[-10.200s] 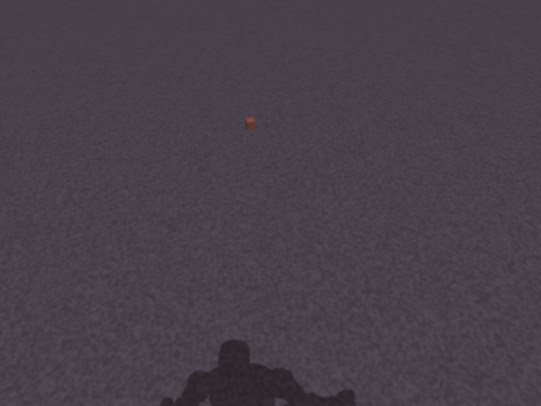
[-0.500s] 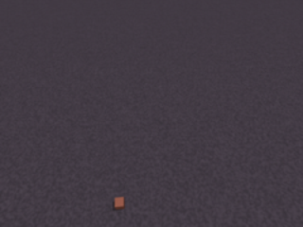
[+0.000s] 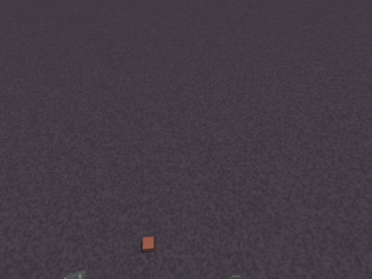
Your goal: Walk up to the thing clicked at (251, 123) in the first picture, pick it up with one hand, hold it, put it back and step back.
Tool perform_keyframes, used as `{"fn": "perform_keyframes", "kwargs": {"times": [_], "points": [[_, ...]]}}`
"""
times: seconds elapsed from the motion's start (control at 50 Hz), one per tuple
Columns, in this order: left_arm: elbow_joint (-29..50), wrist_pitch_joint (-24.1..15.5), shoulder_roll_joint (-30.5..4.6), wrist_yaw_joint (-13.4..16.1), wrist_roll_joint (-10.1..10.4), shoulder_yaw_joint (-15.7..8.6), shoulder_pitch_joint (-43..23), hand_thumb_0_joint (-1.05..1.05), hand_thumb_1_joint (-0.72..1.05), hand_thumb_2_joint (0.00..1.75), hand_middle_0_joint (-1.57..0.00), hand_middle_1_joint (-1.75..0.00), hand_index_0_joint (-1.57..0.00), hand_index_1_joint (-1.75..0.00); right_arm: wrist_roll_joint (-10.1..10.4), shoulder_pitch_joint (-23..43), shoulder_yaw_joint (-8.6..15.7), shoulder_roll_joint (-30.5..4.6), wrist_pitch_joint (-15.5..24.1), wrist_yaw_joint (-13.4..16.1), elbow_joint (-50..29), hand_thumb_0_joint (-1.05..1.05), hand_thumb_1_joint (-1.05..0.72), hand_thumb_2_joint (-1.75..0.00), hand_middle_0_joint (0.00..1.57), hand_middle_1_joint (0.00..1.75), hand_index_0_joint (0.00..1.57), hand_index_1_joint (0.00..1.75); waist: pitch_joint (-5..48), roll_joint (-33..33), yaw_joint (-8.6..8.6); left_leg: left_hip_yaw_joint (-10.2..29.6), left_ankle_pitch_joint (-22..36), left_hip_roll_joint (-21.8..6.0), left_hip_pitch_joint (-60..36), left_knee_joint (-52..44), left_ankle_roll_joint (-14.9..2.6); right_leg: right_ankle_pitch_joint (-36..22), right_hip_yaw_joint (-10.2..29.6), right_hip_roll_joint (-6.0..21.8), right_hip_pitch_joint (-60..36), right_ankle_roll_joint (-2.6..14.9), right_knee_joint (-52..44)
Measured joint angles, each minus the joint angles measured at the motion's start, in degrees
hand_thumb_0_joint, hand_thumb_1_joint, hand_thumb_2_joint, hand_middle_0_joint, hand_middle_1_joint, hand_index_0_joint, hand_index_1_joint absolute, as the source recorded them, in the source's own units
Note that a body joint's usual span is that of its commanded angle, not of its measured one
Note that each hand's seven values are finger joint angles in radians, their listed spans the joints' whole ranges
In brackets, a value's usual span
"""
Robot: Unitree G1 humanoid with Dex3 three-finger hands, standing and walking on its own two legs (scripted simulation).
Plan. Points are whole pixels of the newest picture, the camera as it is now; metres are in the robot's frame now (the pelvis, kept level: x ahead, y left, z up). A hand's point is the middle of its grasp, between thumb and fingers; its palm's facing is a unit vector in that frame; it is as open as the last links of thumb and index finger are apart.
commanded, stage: walk up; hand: left
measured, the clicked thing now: (149, 244) +0.40 +0.23 -0.73
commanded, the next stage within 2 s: stand in 1.44 s
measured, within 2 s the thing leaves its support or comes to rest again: neither
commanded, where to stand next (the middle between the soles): +0.01 +0.00 m, yaw -2 degrees
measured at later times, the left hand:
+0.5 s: hand out of the picture +0.05 +0.26 -0.14, palm faces -0.06 -0.93 -0.36, open 7.4 cm
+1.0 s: hand out of the picture +0.07 +0.26 -0.13, palm faces -0.06 -0.94 -0.34, open 7.4 cm
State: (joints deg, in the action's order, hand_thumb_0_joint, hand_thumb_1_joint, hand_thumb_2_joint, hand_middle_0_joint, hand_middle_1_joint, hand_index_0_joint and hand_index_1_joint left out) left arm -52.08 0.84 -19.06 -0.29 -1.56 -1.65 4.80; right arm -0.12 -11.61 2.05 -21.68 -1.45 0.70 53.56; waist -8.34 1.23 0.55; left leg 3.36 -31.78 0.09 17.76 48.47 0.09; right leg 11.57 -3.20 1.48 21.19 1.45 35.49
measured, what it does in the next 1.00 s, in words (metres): steps on the spot: left foot, then right foot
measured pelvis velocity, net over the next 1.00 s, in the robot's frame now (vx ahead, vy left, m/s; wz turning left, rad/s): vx -0.02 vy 0.01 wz -0.05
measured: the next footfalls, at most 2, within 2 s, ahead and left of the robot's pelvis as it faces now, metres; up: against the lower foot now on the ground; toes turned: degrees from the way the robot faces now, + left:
left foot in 0.06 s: +0.03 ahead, +0.13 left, +0.00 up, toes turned -2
right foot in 0.32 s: +0.02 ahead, -0.12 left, +0.00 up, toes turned +0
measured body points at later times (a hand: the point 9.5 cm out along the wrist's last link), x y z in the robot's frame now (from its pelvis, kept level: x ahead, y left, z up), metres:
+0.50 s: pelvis -0.02 +0.00 +0.01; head +0.01 -0.01 +0.46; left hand +0.06 +0.30 -0.12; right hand +0.07 -0.30 -0.12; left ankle +0.00 +0.13 -0.72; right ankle -0.02 -0.12 -0.72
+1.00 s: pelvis -0.02 +0.01 +0.03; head -0.02 +0.01 +0.48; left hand +0.07 +0.31 -0.11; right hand +0.05 -0.29 -0.10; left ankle +0.00 +0.13 -0.72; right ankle -0.02 -0.12 -0.72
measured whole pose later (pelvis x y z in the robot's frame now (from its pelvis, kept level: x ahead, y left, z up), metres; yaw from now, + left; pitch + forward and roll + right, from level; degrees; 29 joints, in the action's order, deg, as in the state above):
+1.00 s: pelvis -0.02 +0.01 +0.03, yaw -3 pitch -3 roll +0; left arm -65.3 -0.7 -20.2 -0.6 -0.5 -0.2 5.9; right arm -0.7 -6.0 0.6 -20.1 0.9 -0.7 64.3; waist -2.5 -0.1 0.1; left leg -0.7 -9.4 -0.2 7.1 18.9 0.0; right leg 10.0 3.1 0.4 6.6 -1.2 19.0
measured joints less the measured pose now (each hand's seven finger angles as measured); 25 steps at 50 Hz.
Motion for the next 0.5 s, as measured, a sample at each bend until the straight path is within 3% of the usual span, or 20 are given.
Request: {"fn": "perform_keyframes", "kwargs": {"times": [0.1,0.16,0.2,0.24,0.3,0.34,0.36,0.42,0.5], "points": [[0.05,1.23,-1.73,-0.05,0.98,-0.65,-1.03,0.01,0.9,0.9,-0.21,-0.3,-0.21,-0.3,-1.43,-0.29,0.51,0.78,0.6,-0.41,1.12,0.01,-0.91,-0.9,0.21,0.3,0.21,0.3,0.23,-3.8,-0.21,-3.06,11.54,1.69,-1.6,-9.14,-0.43,2.21,1.64,2.24,3.37,-0.8,4.63],[-1.17,2.22,-2.38,0.13,1.34,-1.23,-0.28,0.01,0.9,0.9,-0.21,-0.3,-0.21,-0.3,-1.93,-0.57,0.59,0.77,0.74,-0.71,1.21,0.01,-0.91,-0.9,0.21,0.3,0.21,0.3,0.6,-3.25,0.68,-2.42,11.37,0.68,-1.26,-9.25,-1.03,14.47,5.36,-1.87,5.43,0.12,14.57],[-1.62,2.26,-3.2,0.28,1.7,-1.69,0.58,0.01,0.9,0.9,-0.21,-0.3,-0.21,-0.3,-2.09,-0.73,0.49,1.06,1.05,-0.33,1.06,0.01,-0.91,-0.9,0.21,0.3,0.21,0.3,0.84,-3.45,0.69,-2.26,12.19,0.13,-1.38,-10.63,-0.9,16.76,7.84,-4.15,5.57,0.56,20.27],[-2.08,1.85,-3.73,0.33,1.9,-1.9,1.61,0.01,0.9,0.9,-0.21,-0.3,-0.21,-0.3,-2.04,-0.59,0.44,1.0,1.39,-0.13,0.82,0.01,-0.91,-0.9,0.21,0.3,0.21,0.3,0.94,-3.44,0.22,-2.49,12.8,-0.41,-1.44,-11.61,-0.63,17.26,8.14,-4.5,3.53,0.35,19.61],[-3.05,0.96,-3.81,0.26,1.69,-1.63,3.29,0.01,0.9,0.9,-0.21,-0.3,-0.21,-0.3,-1.98,0.3,0.35,0.21,1.46,-0.14,0.07,0.01,-0.9,-0.9,0.21,0.3,0.21,0.3,1.02,-2.52,-0.42,-3.08,12.34,-1.39,-0.96,-10.75,-0.14,15.76,5.58,-2.89,-3.05,-0.42,7.76],[-4.32,0.08,-3.17,0.58,1.23,-1.45,3.79,0.01,0.9,0.9,-0.21,-0.3,-0.21,-0.3,-1.49,1.61,0.23,-0.54,1.13,-0.18,-0.18,0.01,-0.9,-0.9,0.21,0.3,0.21,0.3,0.39,-0.78,-0.77,-3.04,11.18,-2.76,-0.47,-8.55,0.49,7.16,4.46,-3.39,-7.05,-0.79,-0.66],[-4.98,-0.28,-2.6,0.7,0.84,-1.12,3.86,0.01,0.9,0.9,-0.21,-0.3,-0.21,-0.3,-1.06,2.34,0.21,-0.74,0.86,-0.16,-0.09,0.01,-0.9,-0.9,0.21,0.3,0.21,0.3,-0.06,0.42,-0.49,-2.26,11.2,-3.35,-0.56,-8.1,0.55,6.25,3.87,-4.05,-7.75,-0.93,-1.38],[-5.93,-1.03,-1.87,0.26,0.7,0.14,4.76,0.01,0.9,0.9,-0.21,-0.3,-0.21,-0.3,-0.32,3.68,-0.21,-0.29,0.49,-0.26,0.51,0.01,-0.91,-0.9,0.21,0.3,0.21,0.3,0.78,0.17,-0.7,-1.87,7.95,-1.63,-1.67,-9.97,-0.04,6.67,4.54,-3.05,-7.56,-0.91,-1.06],[-6.88,-1.28,-0.59,-0.03,1.04,1.21,4.36,0.01,0.9,0.9,-0.21,-0.3,-0.21,-0.3,-0.26,4.73,-0.69,0.14,1.29,-0.82,2.13,0.01,-0.91,-0.9,0.21,0.3,0.21,0.3,1.82,0.01,-0.68,-2.63,16.81,-0.36,-4.64,-16.56,0.35,5.98,4.99,-1.47,-8.71,-1.73,-2.6]]}}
